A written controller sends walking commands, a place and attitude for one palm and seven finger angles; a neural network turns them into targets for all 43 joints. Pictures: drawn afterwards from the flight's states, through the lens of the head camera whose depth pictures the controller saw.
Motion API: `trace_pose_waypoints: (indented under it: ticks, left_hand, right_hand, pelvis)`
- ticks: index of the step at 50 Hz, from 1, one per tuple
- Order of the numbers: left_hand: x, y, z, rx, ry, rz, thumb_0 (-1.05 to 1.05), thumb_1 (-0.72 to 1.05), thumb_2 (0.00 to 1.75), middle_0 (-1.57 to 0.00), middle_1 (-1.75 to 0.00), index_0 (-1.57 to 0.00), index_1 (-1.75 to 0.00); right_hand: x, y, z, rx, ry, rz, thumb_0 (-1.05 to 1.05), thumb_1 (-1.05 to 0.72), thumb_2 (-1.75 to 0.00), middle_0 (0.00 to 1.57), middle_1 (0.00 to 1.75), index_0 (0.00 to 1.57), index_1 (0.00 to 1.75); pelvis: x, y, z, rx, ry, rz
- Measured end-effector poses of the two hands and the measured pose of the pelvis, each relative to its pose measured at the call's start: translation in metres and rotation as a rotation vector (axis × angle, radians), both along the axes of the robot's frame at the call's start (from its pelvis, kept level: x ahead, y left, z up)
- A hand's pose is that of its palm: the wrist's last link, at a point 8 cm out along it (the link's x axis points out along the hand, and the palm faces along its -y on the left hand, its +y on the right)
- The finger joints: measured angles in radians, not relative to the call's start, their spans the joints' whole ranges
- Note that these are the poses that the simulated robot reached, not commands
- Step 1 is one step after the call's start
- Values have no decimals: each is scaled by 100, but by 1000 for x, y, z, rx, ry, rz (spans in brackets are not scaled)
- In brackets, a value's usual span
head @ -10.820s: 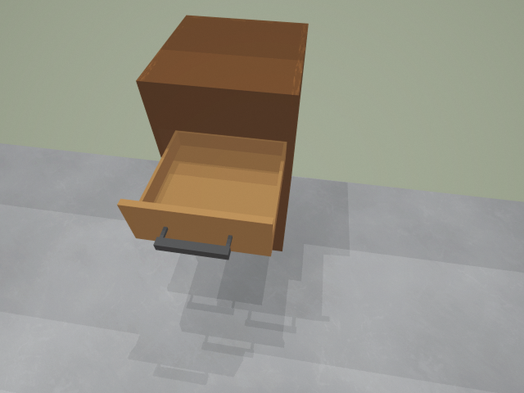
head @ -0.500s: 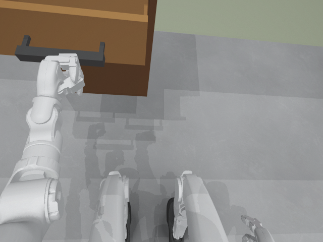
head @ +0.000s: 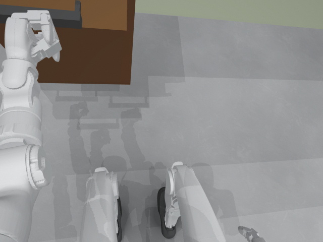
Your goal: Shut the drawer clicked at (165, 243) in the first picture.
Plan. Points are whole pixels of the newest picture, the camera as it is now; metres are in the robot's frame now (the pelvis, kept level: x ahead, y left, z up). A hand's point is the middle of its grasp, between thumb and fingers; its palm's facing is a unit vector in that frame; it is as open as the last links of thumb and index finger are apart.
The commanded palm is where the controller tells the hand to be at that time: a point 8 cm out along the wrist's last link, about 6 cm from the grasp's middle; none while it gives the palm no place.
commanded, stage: push the drawer shut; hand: left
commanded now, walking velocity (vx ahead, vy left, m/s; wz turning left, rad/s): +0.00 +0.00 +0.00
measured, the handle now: (33, 8) +0.62 +0.25 +0.03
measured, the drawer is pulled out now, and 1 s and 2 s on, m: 0.08 0.00 0.00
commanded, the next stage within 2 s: pull the fist back off the drawer in 0.78 s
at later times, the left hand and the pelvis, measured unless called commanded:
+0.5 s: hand (56, 19) +0.60 +0.20 +0.03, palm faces +0.02 -1.00 -0.06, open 3.0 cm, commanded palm +0.62 +0.20 +0.03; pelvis +0.00 +0.00 -0.01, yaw -2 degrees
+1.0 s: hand (50, 8) +0.63 +0.22 +0.02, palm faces +0.02 -1.00 -0.07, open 3.0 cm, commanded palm +0.65 +0.18 +0.03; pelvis -0.01 +0.01 -0.03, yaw -4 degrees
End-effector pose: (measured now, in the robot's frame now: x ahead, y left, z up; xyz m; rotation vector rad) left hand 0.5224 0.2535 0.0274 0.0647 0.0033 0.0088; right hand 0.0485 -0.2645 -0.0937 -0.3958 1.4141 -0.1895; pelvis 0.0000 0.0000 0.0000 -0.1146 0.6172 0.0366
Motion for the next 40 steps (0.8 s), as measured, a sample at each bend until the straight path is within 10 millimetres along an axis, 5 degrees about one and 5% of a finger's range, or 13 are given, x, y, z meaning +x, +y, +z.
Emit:
trace_pose_waypoints:
  ticks: [40]
  left_hand:
    - [84, 12, 0, -2, 7, 3, -3, 68, 93, -140, -160, -139, -160]
  right_hand:
    - [-74, 23, 4, -34, 181, -107, 0, -90, -89, 21, 30, 20, 30]
  pelvis:
    - [-5, 7, -23, -43, 66, -19]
